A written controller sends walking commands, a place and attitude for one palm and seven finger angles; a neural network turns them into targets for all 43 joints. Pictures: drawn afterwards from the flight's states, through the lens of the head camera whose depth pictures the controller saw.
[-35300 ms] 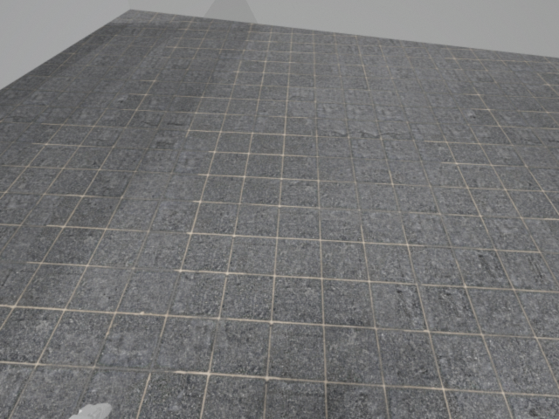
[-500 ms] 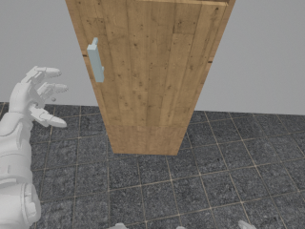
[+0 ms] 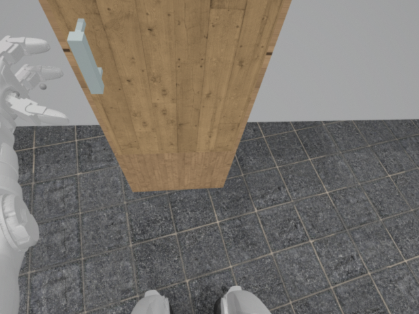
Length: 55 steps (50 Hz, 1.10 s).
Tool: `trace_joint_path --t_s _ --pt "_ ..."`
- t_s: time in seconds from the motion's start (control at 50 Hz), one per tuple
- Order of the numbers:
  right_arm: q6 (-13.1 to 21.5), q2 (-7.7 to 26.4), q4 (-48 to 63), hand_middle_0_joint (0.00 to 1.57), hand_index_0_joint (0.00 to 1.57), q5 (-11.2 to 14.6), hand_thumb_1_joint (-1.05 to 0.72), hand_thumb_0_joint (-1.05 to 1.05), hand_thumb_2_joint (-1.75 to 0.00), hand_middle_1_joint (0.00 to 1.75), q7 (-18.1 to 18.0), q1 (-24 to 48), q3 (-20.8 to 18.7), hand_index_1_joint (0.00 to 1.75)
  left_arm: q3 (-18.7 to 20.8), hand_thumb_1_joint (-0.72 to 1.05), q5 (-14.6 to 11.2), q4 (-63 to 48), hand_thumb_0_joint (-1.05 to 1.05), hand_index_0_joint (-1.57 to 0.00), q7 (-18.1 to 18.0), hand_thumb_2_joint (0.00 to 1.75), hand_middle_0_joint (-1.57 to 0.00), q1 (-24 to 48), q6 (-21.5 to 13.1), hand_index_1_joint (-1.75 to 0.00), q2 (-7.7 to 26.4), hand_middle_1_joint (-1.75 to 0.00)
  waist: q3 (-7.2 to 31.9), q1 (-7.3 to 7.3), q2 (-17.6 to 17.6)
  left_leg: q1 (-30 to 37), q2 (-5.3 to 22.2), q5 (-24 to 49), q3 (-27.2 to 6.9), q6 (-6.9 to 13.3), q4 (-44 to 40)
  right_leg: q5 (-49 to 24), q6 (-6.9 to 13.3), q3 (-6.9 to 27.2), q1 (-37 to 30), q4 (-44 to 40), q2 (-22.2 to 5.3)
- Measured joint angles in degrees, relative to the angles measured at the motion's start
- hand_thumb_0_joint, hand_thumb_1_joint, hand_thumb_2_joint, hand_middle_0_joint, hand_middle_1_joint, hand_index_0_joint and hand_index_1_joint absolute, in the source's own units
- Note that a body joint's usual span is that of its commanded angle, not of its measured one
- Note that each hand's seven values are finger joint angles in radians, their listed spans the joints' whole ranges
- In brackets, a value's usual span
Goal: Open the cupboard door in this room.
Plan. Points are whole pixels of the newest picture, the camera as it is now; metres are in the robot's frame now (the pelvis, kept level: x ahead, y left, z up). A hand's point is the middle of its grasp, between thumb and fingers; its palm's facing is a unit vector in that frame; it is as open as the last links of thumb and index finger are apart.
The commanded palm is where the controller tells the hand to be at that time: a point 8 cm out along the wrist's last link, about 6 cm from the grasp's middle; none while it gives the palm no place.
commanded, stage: move the hooked fingers beside the handle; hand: left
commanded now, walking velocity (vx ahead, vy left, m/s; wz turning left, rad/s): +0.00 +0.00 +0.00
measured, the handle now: (89, 58) +0.58 +0.19 +0.10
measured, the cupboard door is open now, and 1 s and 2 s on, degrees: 0 0 0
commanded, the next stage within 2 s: slide the fingers in behind the handle in 1.04 s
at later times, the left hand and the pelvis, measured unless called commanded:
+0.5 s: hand (51, 72) +0.54 +0.25 +0.10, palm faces -0.01 -1.00 -0.02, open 14.0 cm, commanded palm +0.51 +0.29 +0.10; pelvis +0.02 +0.00 +0.00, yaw -1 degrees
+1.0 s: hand (46, 79) +0.52 +0.25 +0.11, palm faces +0.00 -1.00 -0.01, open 14.0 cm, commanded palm +0.51 +0.30 +0.10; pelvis +0.01 +0.00 +0.00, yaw +0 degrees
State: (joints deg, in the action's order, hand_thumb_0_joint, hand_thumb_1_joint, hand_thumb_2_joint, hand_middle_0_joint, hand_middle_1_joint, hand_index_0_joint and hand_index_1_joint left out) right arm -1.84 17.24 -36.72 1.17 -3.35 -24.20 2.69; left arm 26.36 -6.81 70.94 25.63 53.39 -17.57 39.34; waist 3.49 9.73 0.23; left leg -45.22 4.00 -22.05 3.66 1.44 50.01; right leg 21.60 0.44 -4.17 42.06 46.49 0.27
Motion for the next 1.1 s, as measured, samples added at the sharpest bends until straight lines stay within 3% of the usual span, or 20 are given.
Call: trace_joint_path --t_s 0.3,0.58,0.8,1.1 --pt "-2.2 -0.2 1.3 0.2 0.2 -0.8 -0.9 0.0 -0.9 0.3 0.5 -2.0 0.6 0.3 1.9 -0.5 3.6 4.8 -0.01 -0.3 -0.8 0.3 -0.3 8.0 1.8 -1.2 6.1 -1.2 -0.1 3.17 0.5 -4.6 1.0 -0.9 -0.4 -0.2 1.6 0.2 0.2 -0.2 4.1 0.4 1.0" --pt "-4.2 -1.1 2.3 0.2 0.2 -0.8 -0.9 0.0 -0.9 0.3 1.6 -1.8 0.1 0.3 3.5 -0.5 1.5 -1.2 -0.01 -0.3 -0.5 0.3 -0.3 0.5 0.8 -1.2 2.3 -1.2 1.1 1.22 0.5 -1.9 1.2 -1.8 0.2 -0.2 0.4 0.6 0.0 0.4 1.6 -1.1 1.3" --pt "-4.0 -0.8 2.1 0.2 0.2 -0.5 -0.9 0.0 -0.9 0.3 1.3 1.4 -0.1 0.3 -0.5 -0.5 0.0 -0.7 -0.01 -0.29 -0.2 0.3 -0.3 0.9 0.3 -1.2 0.3 -1.2 1.5 -0.14 0.3 -1.2 0.5 -1.8 -0.9 -0.1 0.9 1.0 -0.1 -0.6 0.1 -0.9 0.7" --pt "-3.2 -0.7 2.1 0.2 0.2 -0.5 -0.9 0.0 -0.9 0.3 1.1 0.9 0.7 0.3 0.1 -0.5 1.8 2.2 -0.01 -0.3 -1.7 0.3 -0.3 4.0 -0.5 -1.2 2.0 -1.2 0.8 1.28 0.5 -3.7 0.6 -1.4 -1.0 0.1 2.9 0.6 -0.1 -0.6 2.7 1.2 0.7"
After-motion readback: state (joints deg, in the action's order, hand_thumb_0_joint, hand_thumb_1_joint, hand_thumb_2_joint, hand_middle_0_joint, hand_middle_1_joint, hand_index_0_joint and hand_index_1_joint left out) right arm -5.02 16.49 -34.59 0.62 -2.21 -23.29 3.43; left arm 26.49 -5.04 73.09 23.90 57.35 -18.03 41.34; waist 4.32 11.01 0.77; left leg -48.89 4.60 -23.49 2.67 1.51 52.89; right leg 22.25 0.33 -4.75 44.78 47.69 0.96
